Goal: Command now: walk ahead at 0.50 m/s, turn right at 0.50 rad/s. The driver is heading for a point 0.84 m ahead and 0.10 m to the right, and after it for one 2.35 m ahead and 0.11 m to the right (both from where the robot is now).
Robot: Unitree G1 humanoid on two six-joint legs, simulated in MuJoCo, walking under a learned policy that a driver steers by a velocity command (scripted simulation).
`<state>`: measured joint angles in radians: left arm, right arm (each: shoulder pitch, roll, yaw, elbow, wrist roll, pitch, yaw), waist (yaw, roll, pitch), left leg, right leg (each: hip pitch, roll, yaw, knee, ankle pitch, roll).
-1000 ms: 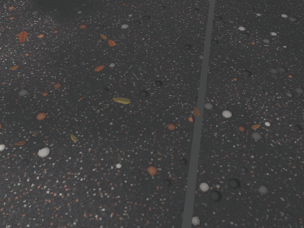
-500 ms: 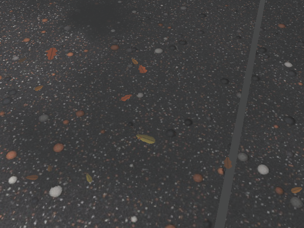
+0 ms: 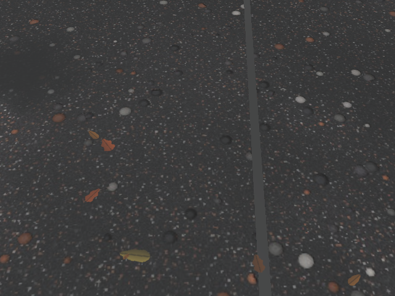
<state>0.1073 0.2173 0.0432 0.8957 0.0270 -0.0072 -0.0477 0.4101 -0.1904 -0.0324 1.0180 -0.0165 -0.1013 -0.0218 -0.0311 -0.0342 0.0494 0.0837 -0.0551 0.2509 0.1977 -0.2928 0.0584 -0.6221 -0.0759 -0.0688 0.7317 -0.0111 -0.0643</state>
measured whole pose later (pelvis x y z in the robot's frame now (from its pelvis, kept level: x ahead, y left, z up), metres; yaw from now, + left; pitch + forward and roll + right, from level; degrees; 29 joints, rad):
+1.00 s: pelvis +0.54 -0.07 +0.01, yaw -17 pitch +0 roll +1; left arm 0.15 0.25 0.03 0.87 0.03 -0.03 -0.04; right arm 0.41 -0.21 -0.04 0.98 -0.01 -0.08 0.01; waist -0.03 -0.05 0.03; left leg -0.04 -0.08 0.07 0.22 -0.18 0.07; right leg -0.61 -0.10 0.00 0.85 -0.12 -0.02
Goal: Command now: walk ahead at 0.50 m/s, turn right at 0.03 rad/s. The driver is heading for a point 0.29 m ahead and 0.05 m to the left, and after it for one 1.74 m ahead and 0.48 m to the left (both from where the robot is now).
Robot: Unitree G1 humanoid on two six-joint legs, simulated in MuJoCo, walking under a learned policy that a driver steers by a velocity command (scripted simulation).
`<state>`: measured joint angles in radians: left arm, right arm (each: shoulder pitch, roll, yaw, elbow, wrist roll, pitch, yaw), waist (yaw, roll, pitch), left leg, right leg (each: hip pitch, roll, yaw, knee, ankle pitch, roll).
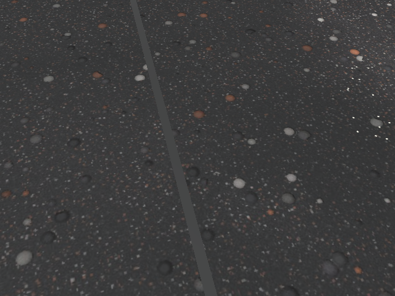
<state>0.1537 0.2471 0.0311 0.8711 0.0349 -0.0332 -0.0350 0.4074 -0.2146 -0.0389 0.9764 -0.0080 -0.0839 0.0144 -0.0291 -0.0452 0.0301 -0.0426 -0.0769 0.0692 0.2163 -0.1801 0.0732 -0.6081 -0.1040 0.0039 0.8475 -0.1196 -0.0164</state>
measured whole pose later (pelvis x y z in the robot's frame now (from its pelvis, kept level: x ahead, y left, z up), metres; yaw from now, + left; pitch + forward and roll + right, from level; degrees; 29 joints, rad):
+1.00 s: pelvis +0.50 +0.07 +0.00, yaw +28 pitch +0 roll +0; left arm 0.15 0.25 0.05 0.81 0.04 -0.03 -0.02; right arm 0.32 -0.26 -0.07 0.91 0.00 -0.05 0.01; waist -0.02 -0.03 0.06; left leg -0.12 -0.14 0.00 0.31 -0.18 0.13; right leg -0.61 -0.14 0.02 1.02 -0.22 0.03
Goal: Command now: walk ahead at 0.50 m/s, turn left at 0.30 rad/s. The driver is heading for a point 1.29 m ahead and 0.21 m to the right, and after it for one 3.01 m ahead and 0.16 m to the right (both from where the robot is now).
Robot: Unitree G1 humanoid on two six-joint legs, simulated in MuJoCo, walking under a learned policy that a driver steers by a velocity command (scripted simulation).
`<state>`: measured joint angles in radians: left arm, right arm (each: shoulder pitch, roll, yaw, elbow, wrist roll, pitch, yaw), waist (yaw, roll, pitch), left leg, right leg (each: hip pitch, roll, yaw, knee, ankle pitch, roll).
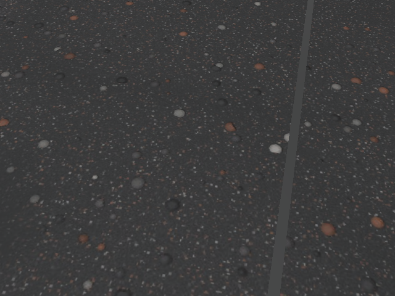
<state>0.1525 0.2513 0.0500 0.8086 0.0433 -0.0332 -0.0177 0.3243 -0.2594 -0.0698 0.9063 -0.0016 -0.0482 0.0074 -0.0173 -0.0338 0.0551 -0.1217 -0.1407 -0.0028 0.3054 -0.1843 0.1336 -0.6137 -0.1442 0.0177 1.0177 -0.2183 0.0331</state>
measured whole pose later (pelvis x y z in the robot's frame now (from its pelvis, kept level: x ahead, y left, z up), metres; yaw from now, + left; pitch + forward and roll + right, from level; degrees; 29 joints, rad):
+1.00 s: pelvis +0.55 +0.00 +0.00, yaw -3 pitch +0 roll +0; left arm 0.32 0.25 0.06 0.96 0.02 -0.04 -0.01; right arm 0.21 -0.23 -0.04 0.88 -0.03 -0.08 0.00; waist 0.02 -0.04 0.04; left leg -0.23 -0.01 0.15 0.40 -0.17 0.07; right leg -0.41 -0.04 0.00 1.11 -0.31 -0.08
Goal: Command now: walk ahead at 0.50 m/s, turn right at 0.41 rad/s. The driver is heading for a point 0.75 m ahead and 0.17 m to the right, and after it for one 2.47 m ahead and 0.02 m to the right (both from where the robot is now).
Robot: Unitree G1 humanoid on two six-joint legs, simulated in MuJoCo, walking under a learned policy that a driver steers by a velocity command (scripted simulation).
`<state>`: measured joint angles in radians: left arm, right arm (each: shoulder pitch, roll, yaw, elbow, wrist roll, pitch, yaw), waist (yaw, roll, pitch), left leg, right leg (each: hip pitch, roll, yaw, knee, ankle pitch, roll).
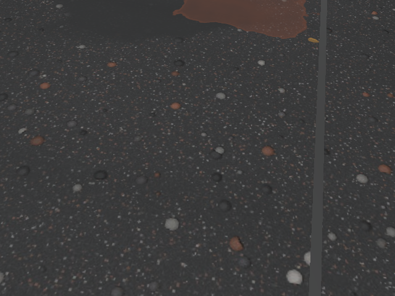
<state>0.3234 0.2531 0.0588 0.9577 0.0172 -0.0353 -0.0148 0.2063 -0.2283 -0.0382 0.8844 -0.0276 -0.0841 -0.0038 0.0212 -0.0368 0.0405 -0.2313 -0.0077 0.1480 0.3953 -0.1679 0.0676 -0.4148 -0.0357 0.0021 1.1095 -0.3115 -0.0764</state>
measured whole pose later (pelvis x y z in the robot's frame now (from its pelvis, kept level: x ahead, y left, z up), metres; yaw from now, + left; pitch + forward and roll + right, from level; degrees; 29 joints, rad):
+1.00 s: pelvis +0.53 -0.12 -0.02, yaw -24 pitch +0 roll +0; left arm 0.40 0.26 0.05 0.96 0.01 -0.06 0.01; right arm 0.11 -0.25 -0.04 0.79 -0.03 -0.07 0.01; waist 0.04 -0.01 0.05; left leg -0.42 -0.02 0.08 0.57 -0.14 0.07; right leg -0.11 0.10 0.07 0.93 -0.43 -0.09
